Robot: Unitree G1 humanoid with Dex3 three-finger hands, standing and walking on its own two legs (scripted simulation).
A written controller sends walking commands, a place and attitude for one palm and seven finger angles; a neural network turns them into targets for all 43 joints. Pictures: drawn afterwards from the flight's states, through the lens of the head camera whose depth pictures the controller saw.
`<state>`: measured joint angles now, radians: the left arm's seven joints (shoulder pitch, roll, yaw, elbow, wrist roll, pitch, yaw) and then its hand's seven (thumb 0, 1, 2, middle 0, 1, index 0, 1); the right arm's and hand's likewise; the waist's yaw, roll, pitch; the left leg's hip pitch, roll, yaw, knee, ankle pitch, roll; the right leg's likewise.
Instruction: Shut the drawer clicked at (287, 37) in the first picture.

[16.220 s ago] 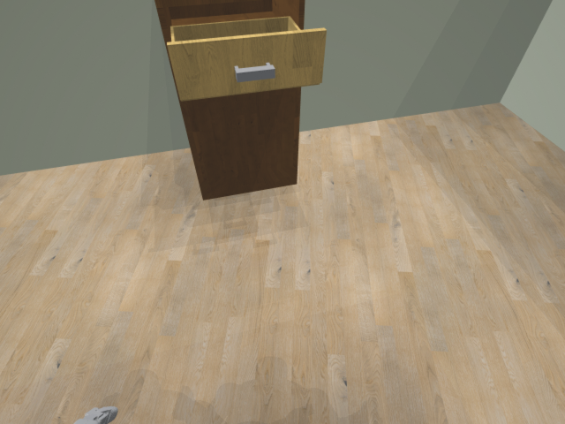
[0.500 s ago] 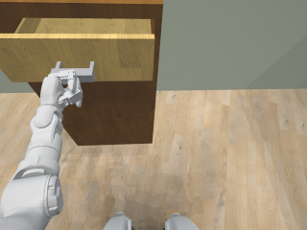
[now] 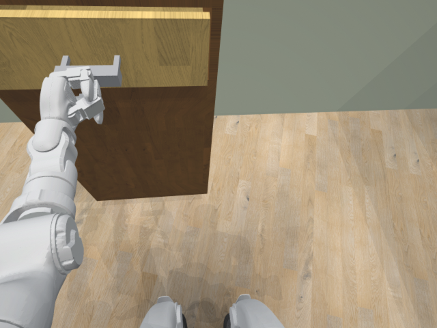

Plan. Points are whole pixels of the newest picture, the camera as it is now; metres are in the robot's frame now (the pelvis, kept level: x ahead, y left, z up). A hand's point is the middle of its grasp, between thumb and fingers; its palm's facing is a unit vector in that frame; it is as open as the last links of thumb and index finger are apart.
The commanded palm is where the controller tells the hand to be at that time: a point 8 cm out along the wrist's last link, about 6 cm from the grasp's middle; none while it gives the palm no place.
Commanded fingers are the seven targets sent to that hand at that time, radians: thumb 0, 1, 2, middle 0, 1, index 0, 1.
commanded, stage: push the drawer shut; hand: left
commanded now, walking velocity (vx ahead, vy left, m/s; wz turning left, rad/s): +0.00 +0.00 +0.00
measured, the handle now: (90, 68) +0.58 +0.20 +0.08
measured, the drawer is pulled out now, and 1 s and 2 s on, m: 0.02 0.00 0.00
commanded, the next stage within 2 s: pull the fist back off the drawer in 0.42 s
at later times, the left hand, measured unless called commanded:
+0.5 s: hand (97, 88) +0.53 +0.18 +0.08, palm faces +0.03 -1.00 -0.04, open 3.0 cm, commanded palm +0.55 +0.21 +0.09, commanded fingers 0.00 0.90 0.90 -1.40 -1.60 -1.40 -1.60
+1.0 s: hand (104, 90) +0.53 +0.17 +0.08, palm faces +0.03 -1.00 -0.03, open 3.3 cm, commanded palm +0.49 +0.22 +0.09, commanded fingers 0.00 0.90 0.90 -1.40 -1.60 -1.40 -1.60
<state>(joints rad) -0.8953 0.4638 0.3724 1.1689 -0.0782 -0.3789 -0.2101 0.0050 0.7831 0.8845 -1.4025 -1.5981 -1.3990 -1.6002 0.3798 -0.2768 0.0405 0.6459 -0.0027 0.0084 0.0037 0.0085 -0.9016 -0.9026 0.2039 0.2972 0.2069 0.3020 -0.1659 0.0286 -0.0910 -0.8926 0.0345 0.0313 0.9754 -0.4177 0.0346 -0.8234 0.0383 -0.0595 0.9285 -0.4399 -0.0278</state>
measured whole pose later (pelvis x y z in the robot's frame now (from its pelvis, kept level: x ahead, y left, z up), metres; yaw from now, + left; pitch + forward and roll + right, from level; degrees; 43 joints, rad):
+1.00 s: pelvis -0.01 +0.00 +0.00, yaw -1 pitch +21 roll -3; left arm -0.99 0.52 0.39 1.22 -0.04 -0.34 -0.15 0.03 0.86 0.92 -1.40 -1.60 -1.40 -1.60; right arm 0.44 -0.28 0.06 0.62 -0.02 0.03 0.03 0.01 -0.90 -0.90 0.20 0.30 0.21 0.30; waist -0.21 0.04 -0.10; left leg -0.96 0.05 0.03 1.00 -0.41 0.04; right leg -0.89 0.05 -0.06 0.93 -0.42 -0.03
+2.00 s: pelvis +0.01 +0.00 +0.05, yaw +1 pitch +1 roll +0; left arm -0.02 0.31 0.17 0.16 -0.11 -0.09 0.00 0.02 0.90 0.90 -1.40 -1.60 -1.40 -1.60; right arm 0.21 -0.26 0.05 0.57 0.05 -0.02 -0.07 0.01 -0.90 -0.90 0.20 0.30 0.21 0.30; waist 0.00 0.05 -0.03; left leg -0.32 0.00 0.04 0.59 -0.30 0.03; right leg -0.27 0.02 -0.03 0.57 -0.33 -0.03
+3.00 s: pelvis +0.02 +0.00 +0.06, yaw +0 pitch -1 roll -1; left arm 0.53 0.37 0.35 -0.47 -0.06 -0.16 0.10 0.02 0.89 0.90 -1.41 -1.60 -1.40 -1.60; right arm 0.17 -0.24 0.01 0.58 0.00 -0.02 -0.06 0.02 -0.90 -0.90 0.20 0.30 0.21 0.30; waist 0.02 0.06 0.02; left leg -0.19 0.01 0.05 0.46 -0.24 0.02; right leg -0.12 0.04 -0.02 0.39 -0.25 -0.02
